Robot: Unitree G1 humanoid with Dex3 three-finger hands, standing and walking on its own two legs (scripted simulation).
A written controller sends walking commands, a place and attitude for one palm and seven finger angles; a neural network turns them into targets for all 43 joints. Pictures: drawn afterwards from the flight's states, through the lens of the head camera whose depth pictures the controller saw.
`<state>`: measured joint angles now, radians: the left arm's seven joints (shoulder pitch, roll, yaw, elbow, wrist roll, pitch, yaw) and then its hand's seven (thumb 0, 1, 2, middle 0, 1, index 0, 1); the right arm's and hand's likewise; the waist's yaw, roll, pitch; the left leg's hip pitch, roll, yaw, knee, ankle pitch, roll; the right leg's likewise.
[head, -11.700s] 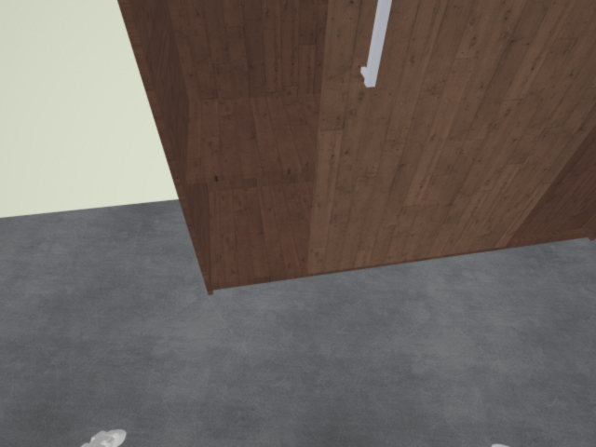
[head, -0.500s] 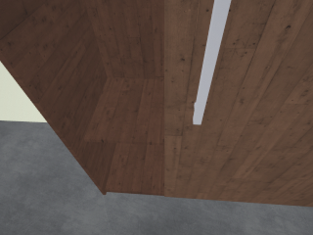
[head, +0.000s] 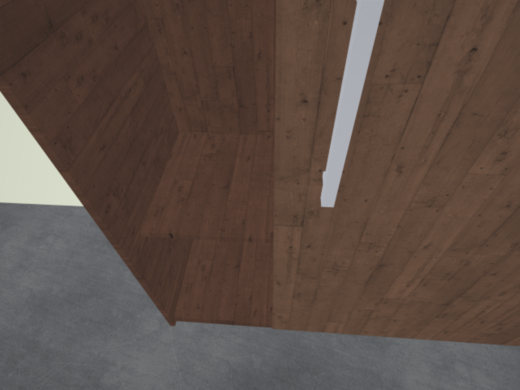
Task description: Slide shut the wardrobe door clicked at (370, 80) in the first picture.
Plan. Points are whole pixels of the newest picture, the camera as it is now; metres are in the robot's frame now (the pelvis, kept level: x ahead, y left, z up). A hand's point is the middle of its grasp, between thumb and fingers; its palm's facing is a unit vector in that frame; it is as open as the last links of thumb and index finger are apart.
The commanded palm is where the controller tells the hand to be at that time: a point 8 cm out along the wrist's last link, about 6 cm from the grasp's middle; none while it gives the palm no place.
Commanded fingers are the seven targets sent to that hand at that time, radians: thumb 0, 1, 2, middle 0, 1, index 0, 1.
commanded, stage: look again from close up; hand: right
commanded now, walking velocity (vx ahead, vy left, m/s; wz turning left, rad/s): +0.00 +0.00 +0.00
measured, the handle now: (341, 118) +0.40 -0.09 +0.23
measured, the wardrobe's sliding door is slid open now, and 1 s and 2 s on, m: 0.37 0.37 0.37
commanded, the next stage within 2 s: raise the hand with hooked fingers in 0.88 s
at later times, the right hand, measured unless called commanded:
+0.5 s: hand out of the picture -0.03 -0.15 -0.18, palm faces +0.02 +0.98 -0.19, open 7.4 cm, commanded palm none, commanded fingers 0.00 -0.90 -0.90 0.20 0.30 0.20 0.30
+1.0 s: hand out of the picture -0.03 -0.14 -0.18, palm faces +0.02 +0.98 -0.19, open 7.4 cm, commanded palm +0.09 -0.19 -0.07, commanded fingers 0.00 -0.85 -0.88 0.20 0.33 0.20 0.33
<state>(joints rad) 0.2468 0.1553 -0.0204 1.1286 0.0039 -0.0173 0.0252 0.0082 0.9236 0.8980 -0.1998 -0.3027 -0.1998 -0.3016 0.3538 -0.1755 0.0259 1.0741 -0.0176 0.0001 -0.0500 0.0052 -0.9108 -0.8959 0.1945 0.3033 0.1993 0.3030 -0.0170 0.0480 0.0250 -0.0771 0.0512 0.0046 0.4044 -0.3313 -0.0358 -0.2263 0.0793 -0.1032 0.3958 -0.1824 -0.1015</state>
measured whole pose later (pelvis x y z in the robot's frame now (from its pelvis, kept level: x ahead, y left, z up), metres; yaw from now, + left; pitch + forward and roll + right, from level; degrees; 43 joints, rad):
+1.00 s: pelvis +0.00 +0.03 +0.00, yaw -1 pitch +0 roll +0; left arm 0.26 0.15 -0.03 1.14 0.00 -0.02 0.03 0.01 0.92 0.90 -0.20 -0.30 -0.20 -0.30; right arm 0.34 -0.16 0.03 1.08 -0.02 -0.02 -0.06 0.01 -0.91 -0.90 0.19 0.30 0.20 0.30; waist -0.01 0.03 0.03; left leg -0.07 0.01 0.03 0.39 -0.33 0.00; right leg -0.24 0.04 -0.07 0.42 -0.19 -0.06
